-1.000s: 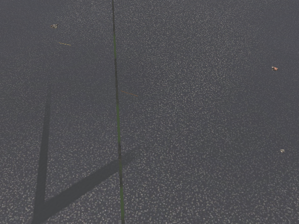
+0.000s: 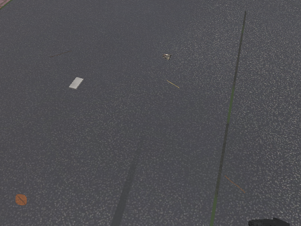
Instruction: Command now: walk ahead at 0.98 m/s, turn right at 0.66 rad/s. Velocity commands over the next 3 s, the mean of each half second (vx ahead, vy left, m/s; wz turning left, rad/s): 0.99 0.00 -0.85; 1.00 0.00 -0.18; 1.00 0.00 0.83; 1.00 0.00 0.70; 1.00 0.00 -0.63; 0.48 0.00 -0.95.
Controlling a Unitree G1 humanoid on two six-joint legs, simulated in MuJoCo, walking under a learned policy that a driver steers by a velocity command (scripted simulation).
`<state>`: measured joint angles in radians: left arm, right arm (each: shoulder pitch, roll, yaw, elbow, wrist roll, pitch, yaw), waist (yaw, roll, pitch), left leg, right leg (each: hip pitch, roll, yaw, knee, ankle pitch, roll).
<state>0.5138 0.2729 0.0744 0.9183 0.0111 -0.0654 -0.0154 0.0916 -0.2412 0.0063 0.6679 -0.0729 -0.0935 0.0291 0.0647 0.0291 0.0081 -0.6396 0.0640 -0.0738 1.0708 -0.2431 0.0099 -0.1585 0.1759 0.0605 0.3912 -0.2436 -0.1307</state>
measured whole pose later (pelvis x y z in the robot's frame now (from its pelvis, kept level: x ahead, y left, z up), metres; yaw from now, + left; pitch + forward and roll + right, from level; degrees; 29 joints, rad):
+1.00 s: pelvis +0.84 -0.24 -0.02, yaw -30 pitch +0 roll -1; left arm 0.44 0.26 0.02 0.88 0.01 -0.13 -0.01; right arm 0.14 -0.27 -0.01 0.77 0.00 -0.04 0.06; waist 0.04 0.02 0.05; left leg -0.78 0.06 0.09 0.73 0.16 0.11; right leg 0.22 0.14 -0.18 0.12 -0.37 -0.10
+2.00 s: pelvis +1.72 -0.44 -0.03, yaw +17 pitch +2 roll -1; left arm 0.56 0.22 0.00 0.94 0.01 -0.07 0.00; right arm -0.02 -0.27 0.01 0.64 -0.07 -0.05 0.04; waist 0.09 0.04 0.04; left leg -0.55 -0.05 0.09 0.70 -0.18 0.15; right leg 0.05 -0.06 -0.12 0.90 -0.45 -0.02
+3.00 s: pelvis +2.53 -0.38 -0.01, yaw -35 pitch +1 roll +0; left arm 0.18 0.39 0.10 0.67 0.02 0.06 -0.02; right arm 0.18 -0.27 -0.01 0.68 -0.03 -0.05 -0.03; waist 0.01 -0.03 0.12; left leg -0.41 0.02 0.07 0.47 -0.07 0.02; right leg -0.53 0.07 0.04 1.23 -0.44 0.03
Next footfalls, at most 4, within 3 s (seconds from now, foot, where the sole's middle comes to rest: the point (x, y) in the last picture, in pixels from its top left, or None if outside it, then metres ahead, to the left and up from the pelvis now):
0.20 left None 0.40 0.16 -0.77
0.64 right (206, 185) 0.70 -0.19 -0.77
1.10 left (228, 120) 1.12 -0.34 -0.77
1.52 right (266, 80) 1.48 -0.63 -0.77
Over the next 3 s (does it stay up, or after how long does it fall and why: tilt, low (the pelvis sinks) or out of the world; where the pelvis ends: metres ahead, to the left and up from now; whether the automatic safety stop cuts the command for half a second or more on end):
stays up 2.53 -0.38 -0.01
